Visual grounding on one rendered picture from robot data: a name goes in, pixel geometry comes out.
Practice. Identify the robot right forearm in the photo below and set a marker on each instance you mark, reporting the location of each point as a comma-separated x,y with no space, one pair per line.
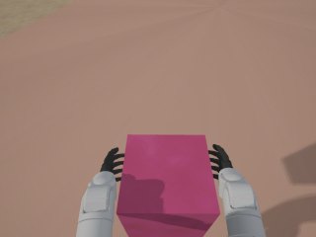
240,204

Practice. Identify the carton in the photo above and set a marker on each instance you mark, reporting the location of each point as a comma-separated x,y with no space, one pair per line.
167,187

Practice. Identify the robot left forearm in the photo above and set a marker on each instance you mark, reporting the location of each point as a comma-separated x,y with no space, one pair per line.
97,210

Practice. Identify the right robot hand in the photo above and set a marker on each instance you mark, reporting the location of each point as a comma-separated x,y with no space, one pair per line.
222,161

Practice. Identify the left robot hand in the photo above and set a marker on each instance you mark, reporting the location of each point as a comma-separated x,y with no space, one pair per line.
109,163

